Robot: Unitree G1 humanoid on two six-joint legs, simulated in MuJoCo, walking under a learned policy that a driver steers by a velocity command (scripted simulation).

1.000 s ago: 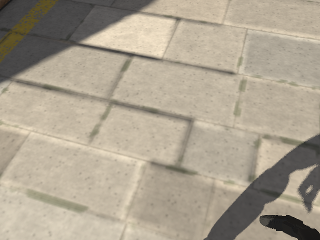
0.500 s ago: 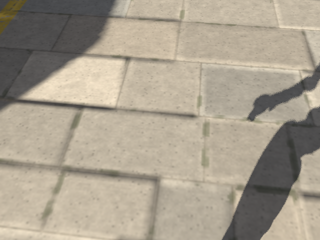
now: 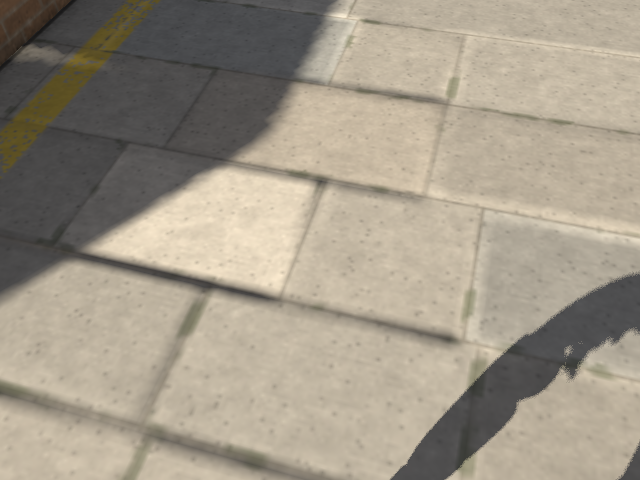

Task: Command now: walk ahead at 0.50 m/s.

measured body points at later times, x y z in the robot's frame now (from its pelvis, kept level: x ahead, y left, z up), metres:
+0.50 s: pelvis +0.28 +0.06 +0.00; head +0.29 +0.06 +0.45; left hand +0.45 +0.30 -0.12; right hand +0.25 -0.21 -0.14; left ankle +0.23 +0.15 -0.75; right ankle +0.41 -0.14 -0.67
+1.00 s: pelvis +0.54 -0.06 +0.00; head +0.57 -0.09 +0.45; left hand +0.72 +0.17 -0.11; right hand +0.61 -0.38 -0.09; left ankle +0.75 +0.06 -0.68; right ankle +0.50 -0.11 -0.75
